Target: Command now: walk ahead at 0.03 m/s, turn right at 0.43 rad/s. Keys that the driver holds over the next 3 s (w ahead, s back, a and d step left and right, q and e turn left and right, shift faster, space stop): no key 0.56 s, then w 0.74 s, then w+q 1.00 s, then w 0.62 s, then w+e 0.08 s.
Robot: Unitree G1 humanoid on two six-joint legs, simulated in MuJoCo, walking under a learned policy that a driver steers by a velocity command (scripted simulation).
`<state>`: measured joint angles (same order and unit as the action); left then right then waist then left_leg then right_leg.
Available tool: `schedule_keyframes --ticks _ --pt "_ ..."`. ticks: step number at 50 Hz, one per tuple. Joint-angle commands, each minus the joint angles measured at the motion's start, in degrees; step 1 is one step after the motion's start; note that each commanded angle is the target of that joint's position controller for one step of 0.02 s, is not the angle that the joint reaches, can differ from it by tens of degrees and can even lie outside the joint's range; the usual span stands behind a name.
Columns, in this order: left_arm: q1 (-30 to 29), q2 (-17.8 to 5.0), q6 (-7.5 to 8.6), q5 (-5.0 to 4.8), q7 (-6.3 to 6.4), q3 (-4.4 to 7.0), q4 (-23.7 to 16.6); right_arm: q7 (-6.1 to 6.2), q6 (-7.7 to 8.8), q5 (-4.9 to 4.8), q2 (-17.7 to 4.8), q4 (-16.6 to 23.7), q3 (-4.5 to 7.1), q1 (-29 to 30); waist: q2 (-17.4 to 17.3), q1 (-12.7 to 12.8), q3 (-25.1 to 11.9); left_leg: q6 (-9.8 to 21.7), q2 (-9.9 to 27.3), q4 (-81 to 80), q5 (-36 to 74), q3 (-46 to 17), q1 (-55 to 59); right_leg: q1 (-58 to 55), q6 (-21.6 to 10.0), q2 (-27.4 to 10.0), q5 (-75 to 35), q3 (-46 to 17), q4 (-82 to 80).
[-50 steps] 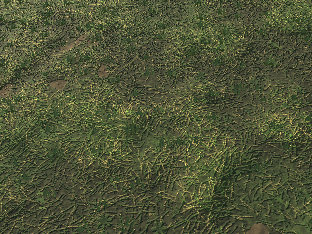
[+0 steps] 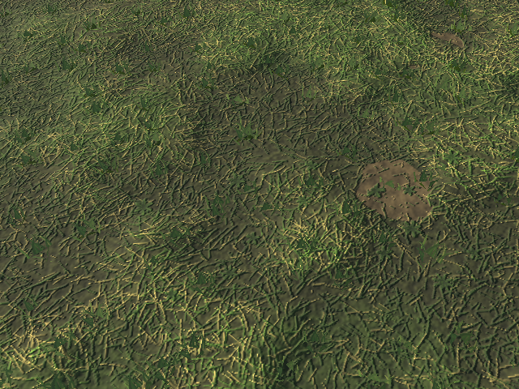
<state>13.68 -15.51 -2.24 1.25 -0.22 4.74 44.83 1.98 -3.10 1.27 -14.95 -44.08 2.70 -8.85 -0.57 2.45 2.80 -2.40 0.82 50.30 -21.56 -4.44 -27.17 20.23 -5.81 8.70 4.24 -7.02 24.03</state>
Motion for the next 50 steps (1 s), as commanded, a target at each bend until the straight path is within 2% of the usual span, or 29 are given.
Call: schedule_keyframes --ticks 1,4,6,7,8,9,11,14,19,21,23,24,25,26,27,29,31,32,34,35,37,40,41,42,43,44,45,47,50 --pt "0.3 -7.9 0.41 0.48 0.12 1.88 -3.1 0.33 1.07 -0.52 -4.3 3.1 0.82 -1.6 7.7 -0.2 -6.5 1.0 -1.7 -3.9 -1.6 1.7 2.1 -6.7 -6.4 -15.4 12.0 -18.9 -9.0" --pt "-0.4 -7.4 0.0 0.59 -0.06 1.55 -2.6 0.53 1.62 -1.13 -4.2 2.5 0.61 -4.8 8.4 -1.1 -6.4 3.1 -3.3 -12.8 -2.7 3.1 9.3 -5.1 -5.5 -15.5 7.4 -20.2 -7.7" --pt "-0.9 -6.9 -0.36 -0.41 0.37 1.18 -2.2 0.85 2.32 -0.87 -3.8 1.3 0.43 -9.1 6.9 -3.6 -5.6 5.2 -3.4 -28.1 4.4 3.7 17.8 -1.6 -2.3 -13.3 9.1 -19.3 -5.3" --pt "0.5 -4.8 -0.19 -0.84 0.68 0.55 -2.2 1.21 2.78 -0.09 -6.4 1.8 0.85 -8.0 0.8 -2.3 -4.6 6.7 3.2 -35.2 2.4 -3.7 20.0 1.8 0.9 -9.7 15.8 -15.9 -0.5" --pt "0.8 -2.6 0.18 -1.71 0.78 -0.04 -3.2 1.12 2.97 0.85 -11.5 3.9 1.64 -4.8 -10.5 -1.5 -4.3 11.9 17.0 -41.0 -0.6 -21.2 20.2 8.7 4.0 -0.6 21.5 -5.1 10.5" --pt "-1.0 -6.6 0.52 0.25 1.01 1.0 -2.8 0.61 3.12 1.0 -10.8 3.7 1.53 -2.7 -8.3 -2.1 -1.2 16.0 20.7 -39.9 8.8 -22.5 11.1 6.3 4.7 0.3 25.5 -1.5 20.4" --pt "1.1 -5.9 0.52 0.02 0.49 1.07 -0.9 0.19 3.83 0.11 -5.7 3.3 0.09 0.5 -4.2 0.9 -0.8 14.8 14.4 -37.1 19.4 -13.2 9.6 2.0 5.3 -1.6 20.3 -2.6 28.2" --pt "2.6 -4.7 -0.14 0.03 0.29 0.46 1.3 0.2 4.18 -0.22 -5.1 2.6 -0.23 -0.6 -7.5 -0.1 -3.0 12.9 9.6 -32.7 35.4 -5.8 17.9 3.0 7.2 -1.9 19.7 -0.9 28.7" --pt "-2.5 -2.3 -0.58 -1.4 1.25 -1.43 2.1 -0.03 3.62 -0.06 -6.5 -1.3 0.04 -6.6 -9.5 -4.2 -5.1 12.8 9.4 -27.9 44.7 -5.7 25.7 -2.9 8.0 -4.8 21.2 5.1 10.6" --pt "-1.1 -2.5 -0.39 -1.83 1.78 -1.65 3.7 -0.1 3.2 -0.22 -7.0 -2.5 0.28 -6.6 -9.1 -3.2 -4.9 11.6 9.0 -26.4 46.1 -6.3 25.7 -7.2 7.1 -5.2 14.3 5.9 0.3" --pt "0.4 -3.9 0.43 -1.01 2.38 -1.67 5.4 -0.19 3.4 -0.51 -6.4 -3.1 0.18 -6.2 -6.1 -2.3 -5.8 8.1 8.3 -26.4 39.2 -6.7 20.7 -17.1 5.8 -8.9 0.9 1.7 -9.0" --pt "0.3 -6.4 0.99 -0.14 2.67 -1.47 5.6 -0.56 3.84 -0.6 -5.3 -2.7 -0.08 -6.6 -2.2 -3.4 -7.4 6.5 6.9 -26.2 31.4 -5.5 16.5 -22.4 4.9 -13.8 -7.4 -2.8 -6.2" --pt "-2.2 -6.8 1.07 -0.76 2.38 -1.48 7.0 -0.79 3.86 -1.19 -3.8 -3.4 -0.3 -7.4 4.8 -5.5 -4.9 5.8 3.3 -30.8 21.1 -2.3 16.6 -18.3 2.9 -14.6 -12.3 -2.6 -2.1" --pt "-2.9 -4.0 1.4 -0.95 1.92 -2.09 7.0 -0.49 3.63 -0.81 -5.1 -4.8 -0.14 -5.6 3.1 -3.4 -3.9 5.3 2.5 -30.9 18.1 -1.7 18.2 -16.6 2.7 -14.1 -8.8 -2.4 -2.6" --pt "-2.5 -3.5 1.68 -0.83 1.86 -2.36 7.8 -0.33 3.37 -0.64 -5.3 -5.4 0.07 -4.2 3.0 -2.6 -2.6 5.3 2.4 -30.5 18.0 -1.6 18.9 -14.8 3.0 -13.6 -5.9 -2.1 -3.5" --pt "-0.6 -3.9 1.78 -0.66 2.29 -2.54 10.0 -0.63 2.94 -0.42 -5.2 -6.7 0.19 -4.4 4.1 -2.6 -2.8 5.8 2.1 -29.7 14.2 -1.0 20.4 -13.3 2.8 -12.6 2.5 -2.1 -5.4" --pt "0.8 -5.8 1.37 -0.34 2.29 -1.73 11.2 -1.11 2.51 -0.01 -5.0 -7.4 0.45 -4.5 5.8 -2.2 0.1 6.9 -1.1 -25.6 -4.4 1.1 15.5 -10.3 0.0 -12.0 26.2 -4.2 -6.4" --pt "1.8 -6.6 1.18 -0.24 2.15 -1.46 11.3 -1.38 2.38 0.23 -4.9 -7.1 0.48 -3.5 6.5 -1.3 3.2 7.2 -2.2 -23.0 -10.2 1.6 10.2 -8.8 -1.8 -13.7 36.4 -7.9 -8.7" --pt "4.3 -8.8 1.48 -0.34 2.0 -0.64 12.1 -1.96 2.99 0.6 -2.4 -5.9 -0.09 -1.2 11.1 0.0 7.8 6.6 -3.6 -14.2 -6.4 6.4 3.4 -8.5 -6.5 -21.1 45.5 -18.6 -15.6" --pt "3.9 -8.5 1.84 -0.28 1.91 -0.5 12.0 -2.06 3.54 0.75 -2.4 -5.5 -0.11 -0.5 11.1 0.0 8.9 6.7 -1.8 -10.9 -3.1 6.2 2.2 -7.6 -8.0 -23.6 43.9 -21.4 -17.3" --pt "2.0 -8.1 2.77 -0.01 1.51 -0.36 11.5 -2.57 4.72 0.44 -3.7 -5.3 0.36 -1.4 9.2 -1.4 7.2 7.1 -0.3 -10.1 -3.7 5.2 2.3 -9.0 -8.2 -23.7 36.7 -19.9 -17.1" --pt "-2.8 -7.3 3.57 -0.89 0.93 -0.14 10.5 -2.83 5.98 -0.27 -2.5 -9.1 0.66 -11.3 6.7 -7.1 4.8 7.8 -3.3 -23.8 3.4 8.9 23.2 1.4 -4.4 -17.1 29.6 -9.2 -10.4" --pt "-4.0 -6.0 3.91 -0.48 0.93 -0.39 9.9 -2.36 6.25 -0.15 -3.9 -11.4 1.26 -17.1 2.7 -9.3 3.8 7.9 -2.4 -27.2 1.9 5.5 32.0 7.6 -2.9 -13.9 28.0 -5.7 -3.5" --pt "-5.3 -1.4 4.47 -0.66 0.54 -1.7 8.2 -1.73 6.81 0.61 -8.3 -12.6 2.25 -23.8 -10.4 -11.6 1.3 10.6 10.3 -38.1 -13.6 -15.2 38.8 15.8 -0.1 -7.4 25.4 2.7 14.2" --pt "-6.6 -2.4 4.82 -0.08 0.25 -1.45 6.6 -2.11 6.61 0.28 -12.0 -14.2 3.13 -27.7 -15.5 -11.3 2.4 15.2 20.5 -45.9 -23.9 -34.4 37.0 22.3 0.2 -3.7 28.1 6.4 26.2" --pt "-6.5 -4.9 4.92 0.82 -0.06 -0.89 6.8 -2.07 6.35 0.43 -9.1 -13.0 2.32 -21.8 -6.8 -7.3 6.2 16.2 20.7 -45.5 -25.2 -32.6 30.9 22.7 -0.7 -7.9 23.7 2.8 33.5" --pt "-5.2 -4.0 5.25 0.5 -0.79 -1.07 7.7 -2.19 6.7 0.14 -7.0 -11.1 1.71 -16.4 -3.2 -4.6 7.3 15.2 18.1 -45.3 -20.5 -27.0 27.3 21.4 -0.8 -10.1 18.1 2.7 35.0" --pt "-3.7 -2.7 5.62 0.77 -1.73 -1.35 8.9 -2.06 7.72 -0.15 -5.2 -10.4 1.03 -13.6 -2.8 -2.7 5.2 13.0 13.5 -46.0 -6.1 -17.0 26.9 18.7 0.5 -12.4 11.0 4.6 34.3" --pt "-5.5 -1.9 4.94 1.12 -2.2 -1.62 8.6 -1.96 8.63 -0.31 -3.6 -13.0 0.31 -18.4 -3.7 -3.4 3.0 12.6 10.6 -44.2 13.8 -8.1 29.8 19.9 2.6 -12.5 6.5 7.7 33.9"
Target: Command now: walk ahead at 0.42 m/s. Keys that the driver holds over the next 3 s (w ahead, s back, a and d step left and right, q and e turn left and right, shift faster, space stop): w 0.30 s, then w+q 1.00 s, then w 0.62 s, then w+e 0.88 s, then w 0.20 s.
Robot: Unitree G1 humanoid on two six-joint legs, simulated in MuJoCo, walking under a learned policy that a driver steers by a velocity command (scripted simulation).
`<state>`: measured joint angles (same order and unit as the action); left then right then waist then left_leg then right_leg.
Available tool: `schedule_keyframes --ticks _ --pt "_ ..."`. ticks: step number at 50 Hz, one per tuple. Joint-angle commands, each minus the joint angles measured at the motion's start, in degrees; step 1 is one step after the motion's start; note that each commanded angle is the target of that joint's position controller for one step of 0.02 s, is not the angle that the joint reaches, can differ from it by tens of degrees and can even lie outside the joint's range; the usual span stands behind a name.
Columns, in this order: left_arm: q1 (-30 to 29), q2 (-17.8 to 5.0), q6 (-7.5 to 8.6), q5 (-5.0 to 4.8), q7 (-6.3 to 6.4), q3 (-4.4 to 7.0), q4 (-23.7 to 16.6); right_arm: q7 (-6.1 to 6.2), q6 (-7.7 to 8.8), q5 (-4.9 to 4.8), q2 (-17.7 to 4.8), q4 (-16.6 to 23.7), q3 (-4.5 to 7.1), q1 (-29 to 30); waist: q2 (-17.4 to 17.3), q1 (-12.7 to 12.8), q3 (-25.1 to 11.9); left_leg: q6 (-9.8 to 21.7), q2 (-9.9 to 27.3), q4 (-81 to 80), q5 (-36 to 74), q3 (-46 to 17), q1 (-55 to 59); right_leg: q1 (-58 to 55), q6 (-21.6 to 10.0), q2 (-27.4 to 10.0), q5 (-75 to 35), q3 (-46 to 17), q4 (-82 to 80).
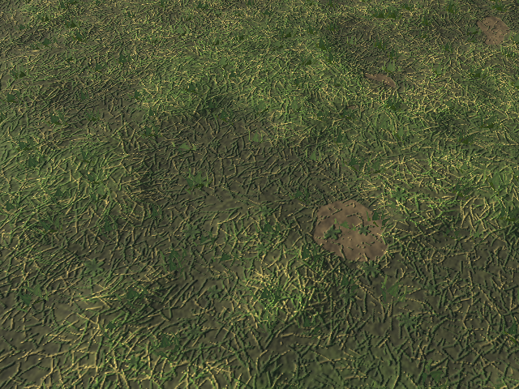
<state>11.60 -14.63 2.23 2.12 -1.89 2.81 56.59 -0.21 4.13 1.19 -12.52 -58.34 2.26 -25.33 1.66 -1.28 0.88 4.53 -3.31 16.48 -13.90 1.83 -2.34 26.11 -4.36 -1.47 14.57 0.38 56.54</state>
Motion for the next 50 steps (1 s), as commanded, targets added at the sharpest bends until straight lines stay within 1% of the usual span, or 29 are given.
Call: schedule_keyframes --ticks 1,6,10,12,13,14,15,16,17,18,19,20,21,22,24,27,32,36,39,41,42,43,44,45,46,47,48,49,50 --pt "-5.1 -2.5 0.25 0.19 -0.51 0.18 -3.8 0.29 1.45 -0.33 -5.7 0.4 0.58 -3.6 -6.0 0.0 5.0 5.8 14.4 -9.9 10.9 -12.8 5.6 15.3 1.7 -2.3 -4.5 1.2 0.6" --pt "-16.5 -0.6 0.0 -0.4 -0.57 -1.06 -8.7 0.65 1.34 -0.11 -5.3 -1.2 -0.09 -6.1 -7.0 -2.1 7.0 6.1 12.9 -9.5 23.2 -7.4 3.0 13.0 3.1 -0.7 -9.3 4.9 -13.1" --pt "-18.5 -1.3 0.14 -0.84 -0.19 -1.15 -10.7 0.93 1.48 -0.06 -6.4 -2.3 0.0 -6.0 -7.5 -1.4 7.3 5.8 15.0 -8.3 31.8 -6.2 4.4 6.2 0.2 0.8 -10.4 6.1 -21.7" --pt "-13.1 -2.7 0.52 -0.83 0.54 -0.41 -9.5 1.11 1.52 -0.13 -7.3 -2.2 0.19 -3.7 -7.5 1.7 4.2 4.5 15.5 -1.4 47.8 -4.6 6.3 -1.5 -2.0 3.1 -7.8 6.4 -23.6" --pt "-6.5 -4.0 0.88 -0.88 1.04 0.3 -7.6 1.17 1.33 -0.04 -8.0 -2.2 0.39 -2.9 -7.4 4.5 0.6 3.7 15.1 6.4 54.5 -3.8 7.2 -8.1 -3.2 4.7 -6.2 6.4 -24.8" --pt "3.0 -5.1 1.38 -0.73 1.62 1.12 -4.4 1.11 1.02 -0.22 -8.2 -2.1 0.46 -2.0 -6.2 8.4 -4.3 2.7 13.4 17.5 53.3 -2.2 4.3 -19.2 -4.4 5.4 -7.7 6.6 -28.5" --pt "12.1 -8.7 1.8 0.6 2.34 2.32 -2.4 0.86 0.93 -0.49 -6.7 -0.9 -0.03 -2.4 -2.6 11.3 -10.0 2.0 11.0 33.0 36.4 -0.9 -6.5 -33.0 -6.7 -4.0 0.4 -3.7 -29.8" --pt "15.1 -13.6 1.73 1.87 2.33 3.43 -2.4 0.18 0.67 -2.19 1.1 0.1 -1.38 -9.5 10.6 6.9 -17.4 -0.3 0.9 55.8 -9.5 1.1 -26.9 -47.5 -14.2 -22.5 9.3 -33.9 -35.1" --pt "11.3 -11.1 1.15 -0.62 1.66 3.19 -2.7 0.5 0.44 -1.0 -5.5 -0.5 0.38 -6.2 3.3 7.3 -15.4 1.0 0.7 61.8 -13.1 -6.1 -31.6 -41.7 -14.2 -21.8 15.0 -41.8 -42.4" --pt "4.2 -7.9 1.32 -1.28 1.63 2.31 -3.9 0.43 0.47 -0.84 -6.2 1.4 0.9 -0.8 1.8 4.3 -5.5 1.5 4.3 60.6 -7.0 -6.1 -33.4 -32.3 -12.1 -20.0 14.9 -30.8 -43.8" --pt "1.0 -4.3 2.03 -1.18 1.41 1.45 -4.3 0.19 0.7 -0.74 -5.2 1.9 0.71 1.7 -0.5 3.2 -1.2 1.6 6.4 57.4 -3.2 -5.8 -31.5 -24.7 -10.4 -17.6 8.1 -23.7 -46.1" --pt "0.3 -2.7 2.69 -0.94 1.58 0.98 -3.8 0.0 0.25 -0.34 -4.3 1.6 0.85 2.3 -0.4 1.7 1.0 1.6 7.6 55.0 -1.9 -5.9 -29.0 -20.1 -8.3 -15.1 2.1 -17.8 -47.1" --pt "0.8 -1.1 3.16 -0.98 1.88 0.43 -2.8 -0.43 -0.58 0.45 -3.4 1.4 0.8 1.2 0.6 0.1 1.4 1.1 8.4 52.9 -1.3 -5.9 -26.2 -16.7 -6.7 -13.3 -2.0 -13.0 -47.9" --pt "2.1 -0.5 3.71 -0.92 1.99 0.19 -2.2 -0.84 -1.34 0.64 -2.4 1.2 0.79 0.7 1.0 -0.5 1.3 0.8 8.6 51.9 -1.0 -5.8 -24.8 -15.5 -6.0 -12.7 -4.9 -10.2 -48.4" --pt "4.7 -1.6 4.7 -1.26 2.11 0.38 -1.2 -1.36 -2.42 0.69 -1.7 2.1 0.94 2.6 0.8 -1.1 2.2 0.3 8.9 50.5 0.5 -5.1 -27.1 -15.5 -5.7 -12.3 -9.0 -5.8 -49.6" --pt "7.6 -2.4 4.97 -1.1 2.36 0.46 -0.6 -1.92 -3.16 0.51 -1.9 4.9 1.05 9.8 0.7 -0.2 4.1 -0.5 9.7 46.8 6.7 -3.8 -34.2 -17.6 -4.3 -11.3 -12.8 -0.2 -50.8" --pt "11.5 -2.2 4.83 -1.26 2.9 -0.09 0.4 -2.63 -2.6 0.1 -0.8 9.0 0.16 20.5 0.8 2.0 5.4 -1.3 8.0 31.0 15.2 1.1 -35.3 -21.3 -1.9 -9.3 -25.6 7.6 -49.3" --pt "16.0 -3.2 4.07 -1.11 3.86 -0.11 1.9 -2.79 -2.47 0.41 -0.6 11.9 -0.44 26.7 1.3 3.8 5.7 0.5 5.9 21.7 13.8 5.9 -34.2 -29.4 -1.5 -11.2 -36.2 10.7 -46.2" --pt "15.4 -5.1 3.19 -0.83 4.68 0.32 1.9 -2.5 -2.6 0.7 -2.3 11.6 0.26 23.4 3.7 1.3 2.7 3.8 1.5 19.8 6.0 8.6 -27.8 -34.2 -1.0 -12.7 -58.4 13.3 -37.0" --pt "13.8 -6.9 2.24 -0.47 4.8 0.96 1.0 -2.17 -2.5 0.83 -4.4 9.4 1.44 15.0 5.1 -2.6 -2.0 7.0 -1.7 18.1 0.3 8.7 -18.7 -34.1 -1.6 -13.6 -64.7 14.0 -23.1" --pt "12.9 -7.4 1.85 -0.56 4.39 1.19 0.3 -1.84 -2.09 1.19 -6.2 7.3 2.51 8.0 4.0 -5.8 -5.6 8.8 -2.7 13.4 0.7 7.1 -9.2 -29.9 -1.3 -13.3 -57.5 14.3 -11.5" --pt "11.7 -6.7 1.97 -0.91 3.89 1.11 -1.5 -1.04 -1.98 1.92 -10.7 5.8 4.25 0.7 -1.2 -9.4 -10.1 12.3 5.5 9.6 -3.9 -4.7 3.7 -17.8 0.1 -11.3 -38.3 14.7 6.1" --pt "11.9 -1.3 2.6 -1.74 2.5 0.51 -6.0 -0.65 -2.83 1.08 -16.2 7.6 5.75 3.9 -16.4 -4.3 -13.5 22.0 22.2 4.2 -1.7 -38.3 20.4 9.8 4.0 3.3 15.0 10.7 28.8" --pt "5.2 -5.7 3.55 -1.23 2.13 1.07 -8.1 -0.53 -3.49 -0.2 -15.6 7.5 5.58 2.7 -5.1 -6.3 -12.5 22.6 22.6 -0.4 0.1 -41.2 19.1 17.4 3.1 2.0 12.3 -1.5 30.8" --pt "2.5 -4.7 4.44 -1.8 1.86 0.73 -9.4 0.0 -3.37 -0.47 -13.2 7.3 4.93 6.0 -2.7 -4.3 -5.7 20.3 21.9 -1.8 2.4 -33.5 12.9 19.2 2.7 -1.5 6.8 -2.9 26.5" --pt "3.8 -4.8 4.79 -1.93 2.03 0.77 -8.7 0.08 -2.99 -0.51 -9.8 7.3 4.18 8.4 1.7 -1.2 -0.6 17.3 19.5 -3.0 9.6 -28.1 4.5 15.7 2.8 -3.5 4.0 -2.5 20.0" --pt "3.6 -4.5 4.03 -1.04 2.19 0.87 -8.8 0.35 -2.36 -0.64 -8.3 7.4 3.65 10.3 2.5 1.0 0.9 15.0 16.1 -3.2 15.4 -23.5 -0.3 12.2 3.5 -4.8 3.7 -2.8 15.6" --pt "5.2 -3.8 2.76 0.11 2.07 0.67 -8.5 0.56 -1.72 -0.84 -7.5 7.8 3.23 11.5 1.8 2.5 0.6 14.0 13.7 -3.6 19.4 -20.0 -3.5 8.6 4.4 -5.1 3.4 -2.6 13.2" --pt "5.6 -3.3 1.61 0.7 1.84 0.65 -8.7 0.49 -1.02 -1.1 -7.5 7.8 3.07 11.0 0.8 3.1 0.0 13.7 12.5 -3.6 22.6 -18.4 -5.0 7.0 5.2 -5.1 3.5 -2.4 11.0"
Over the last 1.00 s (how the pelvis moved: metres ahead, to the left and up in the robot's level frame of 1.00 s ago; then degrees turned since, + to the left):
0.09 0.07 0.01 -4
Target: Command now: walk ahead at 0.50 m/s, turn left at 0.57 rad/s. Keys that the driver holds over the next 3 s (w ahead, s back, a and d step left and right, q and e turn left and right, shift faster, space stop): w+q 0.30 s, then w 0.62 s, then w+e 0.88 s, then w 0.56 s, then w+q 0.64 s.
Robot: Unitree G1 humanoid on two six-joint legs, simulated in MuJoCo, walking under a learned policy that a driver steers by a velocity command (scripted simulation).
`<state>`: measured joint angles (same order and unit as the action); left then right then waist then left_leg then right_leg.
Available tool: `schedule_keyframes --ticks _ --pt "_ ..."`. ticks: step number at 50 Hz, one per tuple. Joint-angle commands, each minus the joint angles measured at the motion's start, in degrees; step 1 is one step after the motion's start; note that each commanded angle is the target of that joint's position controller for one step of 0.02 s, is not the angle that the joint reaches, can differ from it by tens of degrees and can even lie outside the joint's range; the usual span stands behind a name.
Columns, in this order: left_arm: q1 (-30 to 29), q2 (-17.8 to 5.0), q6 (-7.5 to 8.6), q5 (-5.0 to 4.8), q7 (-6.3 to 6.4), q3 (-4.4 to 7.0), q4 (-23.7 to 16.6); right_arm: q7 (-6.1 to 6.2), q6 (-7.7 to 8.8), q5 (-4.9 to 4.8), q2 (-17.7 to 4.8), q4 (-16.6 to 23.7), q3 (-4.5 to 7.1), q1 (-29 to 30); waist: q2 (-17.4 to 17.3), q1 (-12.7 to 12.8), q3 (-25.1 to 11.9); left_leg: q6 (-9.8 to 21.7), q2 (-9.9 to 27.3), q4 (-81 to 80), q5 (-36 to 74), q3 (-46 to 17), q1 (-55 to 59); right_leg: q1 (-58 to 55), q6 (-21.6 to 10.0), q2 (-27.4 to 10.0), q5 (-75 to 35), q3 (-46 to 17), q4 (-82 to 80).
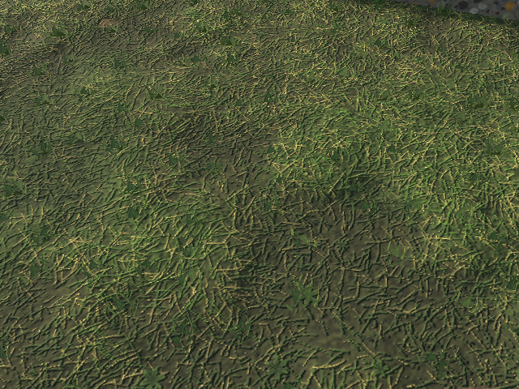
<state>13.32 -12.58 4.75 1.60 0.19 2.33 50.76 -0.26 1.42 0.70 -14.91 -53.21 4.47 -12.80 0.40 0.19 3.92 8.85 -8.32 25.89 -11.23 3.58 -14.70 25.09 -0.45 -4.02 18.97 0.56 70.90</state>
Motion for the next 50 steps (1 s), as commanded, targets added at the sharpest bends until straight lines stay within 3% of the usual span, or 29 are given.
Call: schedule_keyframes --ticks 1,3,7,13,15,17,18,19,20,21,22,23,24,26,29,32,35,39,41,42,43,44,45,46,47,48,49,50 --pt "3.4 -5.0 -1.75 1.43 -0.49 1.04 -3.4 0.44 2.26 -0.82 -6.0 2.4 0.97 -2.6 1.4 1.9 -3.1 9.2 16.4 -13.0 22.7 -18.8 6.4 7.9 2.1 -2.5 -1.3 -1.7 -5.2" --pt "-0.3 -4.7 -2.55 1.32 -0.8 0.87 -5.3 0.29 2.64 -0.78 -7.8 2.1 1.39 -4.7 -0.2 1.2 -2.5 8.3 14.7 -13.7 23.7 -17.6 5.2 9.4 3.2 -2.4 -5.1 -0.5 -10.1" --pt "-10.4 -5.1 -2.81 0.91 -1.08 0.54 -9.4 0.12 2.21 -0.65 -8.0 2.0 1.42 -9.9 -3.0 -2.6 -1.5 5.2 13.1 -13.1 23.7 -18.3 8.3 13.4 3.9 -1.4 -13.9 0.1 -21.2" --pt "-20.1 -5.9 -1.85 0.13 -1.54 -0.34 -14.0 0.83 1.69 0.21 -9.0 2.3 1.57 -14.9 -4.7 -6.2 -1.3 4.3 14.7 -8.8 27.2 -22.3 16.6 13.8 2.2 2.0 -16.6 -0.3 -33.3" --pt "-17.9 -7.2 -1.3 -0.09 -1.44 -0.17 -14.3 1.32 1.76 0.41 -10.0 3.2 1.82 -13.1 -5.4 -4.2 -1.6 2.7 15.5 -6.6 29.0 -23.9 16.2 7.7 0.9 2.9 -14.7 -1.4 -37.9" --pt "-7.2 -9.6 -0.59 -0.13 -0.72 0.81 -11.0 1.14 2.32 0.47 -11.1 4.1 1.99 -9.9 -5.2 0.6 -5.7 0.2 14.3 1.4 39.6 -22.2 13.2 -7.7 -1.5 5.7 -11.3 0.1 -41.2" --pt "1.1 -10.9 0.12 0.15 -0.09 1.47 -8.7 0.65 2.78 0.11 -10.7 4.0 1.8 -9.3 -2.6 4.8 -10.0 -1.1 11.2 11.9 38.8 -19.2 10.5 -18.6 -3.1 4.6 -13.3 -0.1 -44.6" --pt "9.9 -14.4 0.56 1.51 0.85 2.29 -8.2 0.2 3.29 -0.29 -6.6 5.5 0.61 -10.5 2.5 7.6 -17.9 -2.2 8.0 27.4 22.4 -16.2 3.0 -31.4 -5.9 -7.6 -2.8 -12.7 -45.5" --pt "9.9 -19.8 -0.07 2.39 0.78 3.55 -7.8 0.11 3.11 -2.06 -1.6 6.0 -0.22 -19.8 17.3 2.3 -23.4 -4.4 -1.7 43.3 -19.6 -10.8 -13.9 -42.6 -14.0 -21.8 -1.5 -41.6 -52.4" --pt "6.5 -15.0 -0.86 0.77 0.18 3.13 -7.9 0.61 2.46 0.16 -6.5 4.1 0.15 -18.9 9.0 1.4 -18.1 -3.6 2.9 48.5 -17.2 -12.1 -19.6 -36.5 -14.7 -20.3 8.4 -46.3 -55.3" --pt "1.7 -9.9 -0.85 0.11 -0.1 1.96 -8.7 0.23 2.26 0.67 -6.9 4.5 0.25 -13.5 2.9 0.8 -9.1 -3.9 5.3 47.4 -11.2 -11.6 -19.8 -27.8 -13.2 -17.2 8.4 -35.9 -56.4" --pt "-0.3 -7.4 -0.58 0.3 -0.4 1.3 -8.3 -0.14 2.31 0.82 -6.1 5.5 -0.05 -9.7 0.4 0.6 -5.3 -4.1 6.9 44.3 -8.1 -11.1 -19.0 -22.3 -11.7 -13.9 1.3 -27.7 -57.2" --pt "0.1 -6.9 -0.25 0.35 -0.32 1.05 -7.5 -0.54 2.04 1.09 -5.6 6.0 -0.09 -8.1 2.5 0.1 -3.9 -4.4 8.1 41.9 -7.3 -10.7 -17.9 -19.7 -10.5 -11.4 -5.6 -21.9 -57.8" --pt "2.3 -6.8 0.67 -0.13 -0.5 0.89 -5.3 -1.29 1.09 1.64 -4.6 6.1 -0.43 -8.7 5.5 -1.0 -4.1 -5.2 8.4 39.3 -6.9 -9.9 -15.2 -17.3 -9.8 -8.9 -15.7 -15.7 -58.7" --pt "5.3 -7.7 1.82 -0.84 -0.91 1.18 -3.4 -1.8 0.52 1.87 -3.7 7.3 -0.91 -5.4 5.1 -1.3 -3.8 -6.1 9.2 35.7 -4.8 -8.5 -18.7 -18.2 -11.2 -8.9 -21.0 -11.8 -60.7" --pt "7.0 -7.5 1.5 -0.94 -0.92 1.14 -2.1 -2.39 0.68 1.93 -2.7 10.0 -1.92 2.6 4.7 -0.2 -1.6 -7.6 11.9 26.6 1.3 -5.1 -21.5 -17.7 -11.1 -7.5 -19.8 -7.9 -63.5" --pt "9.3 -8.3 1.26 -1.09 -1.09 1.32 -0.9 -2.77 1.07 1.42 -1.1 11.9 -3.17 9.5 5.0 1.6 -0.8 -8.1 12.0 15.4 6.3 -1.7 -17.2 -16.7 -10.0 -5.9 -22.9 -4.2 -63.5" --pt "12.6 -10.0 0.76 -0.87 -1.0 1.71 0.9 -2.21 1.4 1.04 -2.6 13.2 -3.17 13.2 5.0 2.5 -0.7 -6.6 10.6 8.7 5.2 -0.1 -13.6 -21.0 -9.3 -8.5 -27.6 -4.6 -60.6" --pt "12.5 -10.6 0.25 -0.74 -0.75 1.85 1.4 -1.79 1.7 1.28 -3.3 13.1 -2.85 11.9 5.0 1.4 -1.1 -5.0 9.4 5.8 1.9 0.4 -10.2 -23.4 -8.6 -9.5 -32.9 -4.6 -56.8" --pt "12.1 -10.7 -0.03 -0.89 -0.62 1.86 1.7 -1.48 2.02 1.58 -3.6 11.8 -2.49 7.9 4.2 -0.7 -2.7 -4.1 7.9 2.7 1.6 1.0 -4.6 -23.7 -7.9 -8.7 -39.0 -3.4 -51.5" --pt "12.5 -9.8 -0.29 -1.03 -0.57 1.53 2.0 -0.98 2.63 2.19 -5.0 8.9 -1.74 0.2 1.7 -3.7 -6.9 -2.7 6.9 -0.4 2.1 0.9 5.7 -21.6 -6.8 -6.1 -41.7 -0.8 -41.6" --pt "11.5 -8.0 -0.2 -1.22 -0.55 0.82 0.3 -0.25 3.14 3.27 -8.7 6.7 -0.56 -9.9 -2.7 -7.9 -13.6 0.3 16.1 -1.7 -2.9 -9.2 19.2 -12.8 -5.3 -3.5 -30.1 1.5 -27.2" --pt "15.8 -1.8 -0.14 -2.38 -0.78 -0.56 -2.1 0.32 2.84 3.55 -14.8 6.2 0.96 -13.8 -16.1 -6.1 -18.9 6.7 32.3 -7.4 -7.5 -35.0 32.8 6.9 -2.7 5.8 5.0 5.5 -7.7" --pt "13.6 -8.7 -0.72 -0.76 -0.18 1.27 -1.1 0.2 2.08 0.78 -12.9 6.0 0.95 -12.6 -9.9 -6.4 -17.1 8.0 32.1 -10.4 -8.2 -40.4 29.0 12.5 -3.5 5.2 10.5 -1.1 -1.2" --pt "10.2 -8.5 -0.74 -0.85 -0.39 1.52 -1.7 0.09 2.07 0.49 -9.3 6.6 -0.03 -7.3 -6.4 -4.1 -9.4 6.5 29.4 -10.6 -6.6 -30.9 22.6 14.2 -4.1 2.4 6.0 -3.1 -0.6" --pt "8.7 -7.0 -0.6 -1.21 -0.75 1.11 -1.7 -0.16 2.55 0.64 -6.0 6.9 -0.84 -4.0 -4.6 -2.8 -5.8 4.7 26.7 -12.8 -1.8 -24.3 16.0 12.3 -4.1 0.7 2.1 -3.5 -3.3" --pt "8.4 -6.3 -1.09 -1.1 -0.94 1.18 -1.2 -0.09 3.02 0.75 -4.3 6.9 -1.28 -2.3 -4.8 -1.3 -4.0 2.5 24.3 -14.6 0.7 -19.2 11.9 9.7 -3.9 -0.4 0.2 -3.5 -6.0" --pt "9.5 -5.9 -1.89 -0.31 -1.28 1.15 -0.6 0.15 3.46 0.6 -3.2 6.4 -1.63 -1.8 -5.7 0.0 -3.0 1.0 22.5 -16.0 3.5 -15.4 8.8 7.4 -3.2 -0.9 -1.1 -3.6 -7.6"
Over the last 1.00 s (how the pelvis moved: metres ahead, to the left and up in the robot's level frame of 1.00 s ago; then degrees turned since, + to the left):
0.54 0.02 -0.01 20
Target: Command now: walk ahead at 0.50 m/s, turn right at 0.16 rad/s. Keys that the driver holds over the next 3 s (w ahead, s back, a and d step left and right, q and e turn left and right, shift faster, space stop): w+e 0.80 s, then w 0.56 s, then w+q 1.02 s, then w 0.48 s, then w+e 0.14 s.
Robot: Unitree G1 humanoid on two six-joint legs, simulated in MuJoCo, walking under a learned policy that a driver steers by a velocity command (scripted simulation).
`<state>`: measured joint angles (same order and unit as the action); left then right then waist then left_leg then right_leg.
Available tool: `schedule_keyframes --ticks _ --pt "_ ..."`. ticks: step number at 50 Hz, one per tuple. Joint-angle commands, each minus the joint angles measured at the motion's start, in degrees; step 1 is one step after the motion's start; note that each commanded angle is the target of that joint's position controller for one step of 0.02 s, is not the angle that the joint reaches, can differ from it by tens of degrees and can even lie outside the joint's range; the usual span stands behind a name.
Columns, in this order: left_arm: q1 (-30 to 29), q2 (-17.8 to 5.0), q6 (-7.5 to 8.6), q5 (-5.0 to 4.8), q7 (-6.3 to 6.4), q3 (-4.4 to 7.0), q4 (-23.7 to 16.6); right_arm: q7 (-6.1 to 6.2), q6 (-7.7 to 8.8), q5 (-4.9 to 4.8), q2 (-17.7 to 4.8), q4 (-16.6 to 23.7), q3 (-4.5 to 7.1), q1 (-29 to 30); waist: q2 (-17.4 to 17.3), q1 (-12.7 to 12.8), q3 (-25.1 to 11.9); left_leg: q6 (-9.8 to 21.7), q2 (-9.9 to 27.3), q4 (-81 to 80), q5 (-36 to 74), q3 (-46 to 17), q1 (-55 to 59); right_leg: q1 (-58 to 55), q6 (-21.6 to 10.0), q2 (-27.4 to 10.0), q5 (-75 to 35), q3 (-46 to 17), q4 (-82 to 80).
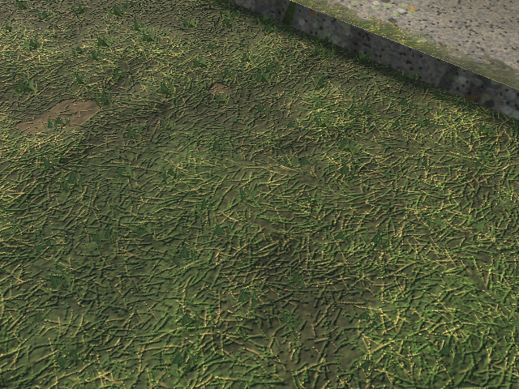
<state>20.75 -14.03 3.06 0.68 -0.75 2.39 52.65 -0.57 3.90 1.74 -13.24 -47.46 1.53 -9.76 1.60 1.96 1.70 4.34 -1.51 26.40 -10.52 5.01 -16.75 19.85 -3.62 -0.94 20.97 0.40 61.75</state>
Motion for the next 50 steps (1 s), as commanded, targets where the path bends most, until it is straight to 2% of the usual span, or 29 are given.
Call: schedule_keyframes --ticks 1,4,7,10,15,16,18,19,20,21,22,23,24,25,26,27,28,29,32,34,38,42,43,45,46,47,48,49,50 --pt "2.6 -3.7 -0.88 0.92 -0.7 1.08 -2.0 0.57 1.51 -0.36 -4.8 0.1 1.28 -5.3 -6.9 -1.3 -0.9 5.2 15.3 -17.4 5.8 -14.5 9.7 11.3 0.3 -3.6 -4.4 -3.2 1.7" --pt "-0.9 -3.0 -1.91 0.96 -1.43 1.32 -3.1 0.68 2.7 -0.85 -6.1 -1.5 1.76 -7.9 -5.4 -0.8 0.3 5.2 15.1 -19.6 10.7 -9.2 10.3 15.2 1.2 -3.9 -9.3 -3.2 0.6" --pt "-6.8 -2.7 -2.2 0.96 -1.69 1.3 -4.9 0.83 2.76 -0.75 -5.8 -2.8 1.73 -10.2 -4.7 -1.7 2.1 5.0 14.6 -20.4 13.2 -4.7 12.1 20.2 1.9 -4.2 -14.9 -2.9 -3.5" --pt "-12.5 -1.7 -1.96 0.96 -2.08 0.67 -7.0 1.01 2.71 -0.8 -5.6 -3.6 1.58 -11.1 -4.9 -2.6 3.3 4.0 13.4 -19.9 17.2 0.1 12.9 19.6 2.0 -3.7 -20.4 -0.2 -12.5" --pt "-20.4 -1.2 -1.72 1.27 -2.78 -0.17 -10.8 1.89 2.05 -0.59 -6.9 -6.2 1.77 -15.8 -4.9 -4.8 4.6 3.1 15.4 -16.5 27.4 4.5 20.2 17.6 -0.9 -2.0 -19.2 5.6 -23.6" --pt "-20.4 -1.5 -1.7 1.33 -2.79 -0.1 -11.1 2.07 1.79 -0.49 -7.3 -6.4 1.84 -15.9 -5.2 -4.5 4.3 2.7 15.8 -14.4 32.7 5.4 21.9 16.3 -1.9 -1.1 -17.1 6.5 -24.9" --pt "-17.6 -2.4 -1.79 1.45 -2.43 0.37 -10.8 2.47 1.25 -0.34 -8.8 -6.5 2.15 -15.0 -6.8 -2.7 1.7 2.1 16.3 -7.0 50.2 7.4 24.3 10.9 -4.4 2.3 -11.4 8.9 -25.9" --pt "-13.9 -3.3 -1.74 1.54 -2.16 0.85 -9.9 2.61 0.79 -0.2 -9.7 -6.5 2.41 -14.5 -7.4 -0.9 -0.7 1.9 16.4 -0.4 56.9 8.1 24.8 6.6 -5.8 4.4 -8.2 9.6 -26.3" --pt "-8.3 -4.5 -1.42 1.65 -1.89 1.62 -8.3 2.63 0.21 -0.17 -10.5 -6.2 2.66 -14.3 -7.4 1.4 -4.2 1.8 16.4 9.0 56.9 8.4 23.4 -0.2 -7.4 6.2 -6.6 9.3 -28.3" --pt "0.6 -6.8 -0.98 2.22 -1.31 2.89 -5.7 2.47 -0.09 -0.43 -10.8 -5.4 2.73 -13.2 -5.0 5.8 -8.8 0.5 15.3 22.7 46.9 9.2 15.9 -13.3 -9.7 5.7 -8.1 5.8 -33.0" --pt "5.8 -13.4 -1.09 2.61 -0.31 4.91 -5.0 1.87 0.27 -1.08 -6.6 -2.5 1.78 -14.2 3.9 6.4 -14.9 -1.8 10.6 42.6 16.2 9.5 -2.1 -29.6 -15.0 -9.1 -3.7 -14.7 -34.4" --pt "3.3 -16.8 -1.68 0.89 -0.34 5.66 -6.1 0.94 0.85 -1.3 -6.1 1.0 1.97 -12.3 10.4 3.6 -18.7 -4.1 -1.5 57.9 -20.7 0.1 -20.5 -38.3 -22.7 -19.8 -8.6 -44.3 -43.6" --pt "1.9 -15.1 -2.25 -0.16 0.01 5.4 -5.8 0.62 1.42 -0.52 -7.9 2.2 2.12 -5.7 1.4 4.7 -12.0 -3.4 3.0 57.7 -15.1 -7.4 -27.0 -34.5 -20.6 -17.8 -10.2 -36.4 -45.2" --pt "-1.0 -12.2 -2.21 -0.39 0.41 4.65 -5.7 0.41 2.16 -1.11 -7.2 2.9 1.74 -4.8 -0.7 2.6 -5.7 -3.2 5.4 52.9 -9.9 -7.0 -26.4 -26.5 -18.4 -16.4 -13.9 -29.2 -46.2" --pt "-3.5 -9.5 -1.99 -0.25 0.52 3.91 -5.8 0.53 2.23 -1.0 -7.0 2.2 1.81 -5.8 -3.8 -0.3 -1.6 -3.5 7.2 47.1 -8.0 -6.9 -22.8 -19.1 -15.5 -13.2 -19.7 -24.0 -47.4" --pt "-5.2 -8.1 -1.6 -0.64 0.75 3.45 -5.9 0.57 1.31 0.07 -6.8 2.2 1.8 -6.3 -3.7 -2.3 -0.2 -4.3 8.1 43.7 -7.8 -7.1 -19.3 -14.2 -14.0 -10.3 -24.2 -19.8 -48.1" --pt "-6.1 -7.5 -1.09 -0.72 0.76 3.12 -6.2 0.4 0.11 0.87 -6.2 1.9 1.66 -7.8 -2.5 -3.5 -0.9 -5.1 8.4 41.4 -7.4 -7.0 -16.1 -11.7 -13.3 -8.5 -26.7 -17.2 -48.6" --pt "-5.5 -7.6 -0.43 -0.83 0.62 3.08 -6.2 0.19 -0.85 1.22 -5.9 2.1 1.66 -8.0 -2.1 -3.8 -1.5 -5.8 8.2 40.1 -7.4 -6.4 -15.3 -10.7 -13.5 -7.5 -29.7 -16.1 -48.7" --pt "-2.7 -9.8 0.37 -0.77 0.44 3.59 -5.7 -0.22 -2.06 1.13 -5.1 4.2 1.48 -3.7 -0.6 -3.2 -0.7 -7.5 8.1 33.4 -2.7 -5.0 -17.6 -9.2 -12.8 -5.4 -30.0 -14.5 -50.0" --pt "-0.2 -9.9 0.25 -0.74 0.44 3.62 -5.4 -0.29 -2.15 0.97 -5.4 6.2 1.43 1.6 0.5 -1.3 0.5 -8.1 7.9 27.6 1.8 -4.8 -20.6 -10.4 -11.7 -4.6 -28.5 -15.1 -50.4" --pt "4.0 -10.3 -0.04 -0.59 0.63 3.78 -5.2 -0.69 -1.8 0.49 -5.3 8.9 0.91 9.4 1.8 2.1 0.4 -8.0 6.0 17.4 8.2 -5.2 -22.3 -15.6 -10.1 -4.4 -29.5 -16.8 -48.4" --pt "6.0 -10.7 -0.09 0.09 1.24 3.71 -5.3 -0.99 -0.89 0.07 -5.8 11.0 0.42 13.6 2.5 3.4 0.4 -6.3 4.0 9.7 8.6 -5.0 -20.1 -20.4 -9.3 -6.1 -34.6 -18.5 -45.1" --pt "5.6 -10.8 0.05 0.19 1.46 3.65 -5.3 -0.99 -0.64 0.03 -6.1 11.0 0.48 12.9 2.8 2.8 0.4 -5.4 3.7 7.6 8.1 -5.2 -17.4 -20.5 -8.4 -6.8 -35.6 -19.0 -44.3" --pt "3.3 -11.4 0.48 0.32 1.64 3.57 -5.7 -0.66 -0.15 0.04 -7.6 9.3 1.09 6.7 3.3 -0.3 -0.8 -3.2 1.8 4.2 4.6 -4.7 -6.8 -18.7 -6.3 -7.3 -42.2 -18.9 -41.0" --pt "2.6 -11.7 0.72 0.33 1.49 3.53 -5.5 -0.16 0.25 0.08 -8.8 7.3 1.74 0.4 2.3 -3.3 -3.5 -2.0 0.2 1.9 3.0 -3.7 0.9 -18.5 -5.3 -5.7 -48.0 -17.4 -34.2" --pt "2.6 -10.8 1.03 0.19 1.12 3.18 -5.3 0.5 0.95 0.5 -10.4 5.3 2.42 -7.1 -0.3 -7.0 -8.0 -0.2 2.4 -0.4 3.3 -5.3 11.5 -15.1 -4.1 -2.3 -45.4 -14.4 -23.2" --pt "4.1 -6.5 1.4 0.08 0.9 1.92 -7.0 1.43 1.25 1.6 -14.6 5.1 3.17 -16.2 -6.9 -9.4 -16.3 2.7 16.3 -1.4 -6.1 -21.0 23.6 -7.5 -3.0 1.1 -26.6 -10.7 -6.4" --pt "13.2 -3.9 1.2 -1.52 0.65 1.65 -7.0 1.11 0.47 1.65 -19.5 3.7 4.62 -15.3 -21.5 -3.8 -18.6 10.2 26.8 -10.5 -8.7 -49.0 31.4 9.3 -1.0 10.5 9.9 -6.2 7.2" --pt "9.7 -8.3 0.48 0.6 1.16 1.98 -5.3 0.53 -0.15 0.05 -13.5 4.6 3.7 -10.6 -9.3 -3.2 -10.7 9.7 24.7 -11.8 -16.9 -48.5 24.7 14.6 -1.7 5.6 6.2 -8.8 11.1"
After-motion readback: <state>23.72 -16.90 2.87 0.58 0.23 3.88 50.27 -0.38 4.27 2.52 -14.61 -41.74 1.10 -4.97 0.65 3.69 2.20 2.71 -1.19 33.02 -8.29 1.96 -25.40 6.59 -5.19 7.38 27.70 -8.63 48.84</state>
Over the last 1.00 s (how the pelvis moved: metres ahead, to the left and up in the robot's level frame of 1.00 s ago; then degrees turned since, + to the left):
0.52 0.07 0.01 16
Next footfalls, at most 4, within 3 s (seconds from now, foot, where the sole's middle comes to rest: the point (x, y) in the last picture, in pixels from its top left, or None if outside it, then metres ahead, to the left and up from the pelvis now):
0.42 right None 0.35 -0.12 -0.78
0.94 left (300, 312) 0.70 -0.09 -0.78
1.48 right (405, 280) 0.82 -0.40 -0.78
2.02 left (370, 194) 1.15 -0.33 -0.78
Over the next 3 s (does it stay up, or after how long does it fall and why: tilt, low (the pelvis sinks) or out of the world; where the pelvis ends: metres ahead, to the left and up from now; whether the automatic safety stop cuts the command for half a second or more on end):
stays up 1.51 -0.42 0.00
